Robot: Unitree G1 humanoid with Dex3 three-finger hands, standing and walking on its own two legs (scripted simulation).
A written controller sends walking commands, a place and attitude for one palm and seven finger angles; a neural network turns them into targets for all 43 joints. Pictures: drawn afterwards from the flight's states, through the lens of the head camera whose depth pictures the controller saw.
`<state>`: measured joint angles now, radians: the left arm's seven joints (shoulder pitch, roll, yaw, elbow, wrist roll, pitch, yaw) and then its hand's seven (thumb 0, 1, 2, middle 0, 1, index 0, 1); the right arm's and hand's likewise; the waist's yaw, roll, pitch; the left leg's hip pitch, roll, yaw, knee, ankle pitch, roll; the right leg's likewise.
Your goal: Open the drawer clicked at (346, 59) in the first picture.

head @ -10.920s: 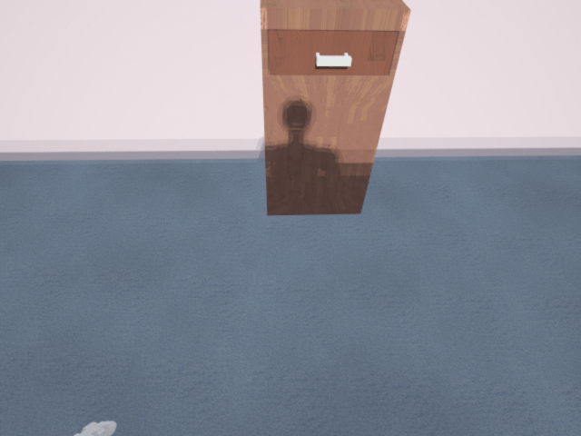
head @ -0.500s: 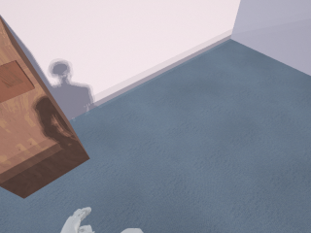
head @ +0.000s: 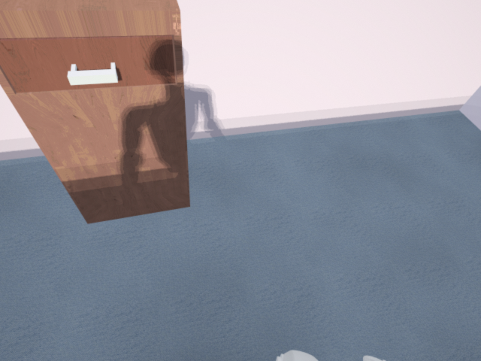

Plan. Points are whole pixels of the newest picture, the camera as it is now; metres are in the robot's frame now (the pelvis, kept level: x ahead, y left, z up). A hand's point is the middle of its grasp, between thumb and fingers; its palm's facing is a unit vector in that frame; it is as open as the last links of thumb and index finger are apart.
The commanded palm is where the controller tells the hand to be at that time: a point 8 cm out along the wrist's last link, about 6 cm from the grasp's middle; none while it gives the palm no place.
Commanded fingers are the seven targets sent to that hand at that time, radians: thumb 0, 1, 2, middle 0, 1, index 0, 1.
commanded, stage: turn to face it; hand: left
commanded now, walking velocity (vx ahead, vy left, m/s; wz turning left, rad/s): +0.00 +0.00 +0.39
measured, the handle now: (93, 72) +0.73 +0.44 +0.01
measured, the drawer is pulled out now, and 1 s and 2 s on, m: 0.00 0.00 0.00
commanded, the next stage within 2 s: take the last steps up to it in 0.42 s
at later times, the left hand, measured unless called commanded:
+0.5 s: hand out of the picture +0.08 +0.17 -0.15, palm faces +0.17 -0.95 -0.26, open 7.4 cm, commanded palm none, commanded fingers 0.00 0.90 0.90 -0.20 -0.30 -0.20 -0.30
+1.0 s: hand out of the picture -0.14 +0.12 -0.17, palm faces +0.39 -0.91 -0.16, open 7.4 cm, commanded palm none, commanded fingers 0.00 0.90 0.90 -0.20 -0.30 -0.20 -0.30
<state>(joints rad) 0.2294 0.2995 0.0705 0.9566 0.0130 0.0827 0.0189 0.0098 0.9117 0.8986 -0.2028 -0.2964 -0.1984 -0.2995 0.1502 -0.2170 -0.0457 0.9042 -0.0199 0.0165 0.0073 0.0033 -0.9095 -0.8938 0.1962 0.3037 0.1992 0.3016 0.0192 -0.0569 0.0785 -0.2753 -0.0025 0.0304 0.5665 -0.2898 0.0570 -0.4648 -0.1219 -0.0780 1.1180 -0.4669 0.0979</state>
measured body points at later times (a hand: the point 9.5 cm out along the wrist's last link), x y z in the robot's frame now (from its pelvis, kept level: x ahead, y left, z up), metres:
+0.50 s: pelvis -0.01 -0.04 +0.00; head +0.01 -0.06 +0.45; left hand +0.07 +0.22 -0.13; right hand +0.03 -0.28 -0.16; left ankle +0.01 +0.08 -0.73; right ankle +0.01 -0.15 -0.74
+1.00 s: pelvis +0.02 +0.00 +0.00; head +0.01 +0.01 +0.45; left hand -0.16 +0.17 -0.16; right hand +0.15 -0.21 -0.14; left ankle -0.02 +0.11 -0.74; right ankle +0.01 -0.14 -0.73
